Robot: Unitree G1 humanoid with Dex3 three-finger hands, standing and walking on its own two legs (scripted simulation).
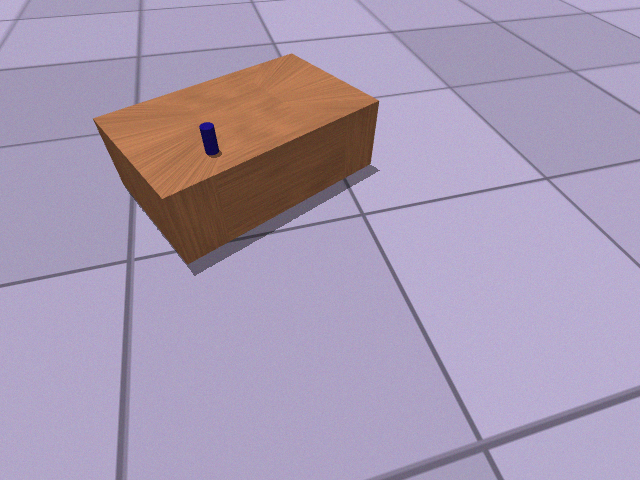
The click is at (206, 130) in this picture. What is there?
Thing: slim round
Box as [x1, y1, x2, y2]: [199, 122, 218, 154]
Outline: 202,123 199,127 205,151 207,154 215,154 218,152 218,147 213,124 209,122
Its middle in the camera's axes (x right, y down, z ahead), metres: -0.43 -0.39 +1.47
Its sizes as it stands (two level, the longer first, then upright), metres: 0.053 0.053 0.111
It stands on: a support 0.36 m high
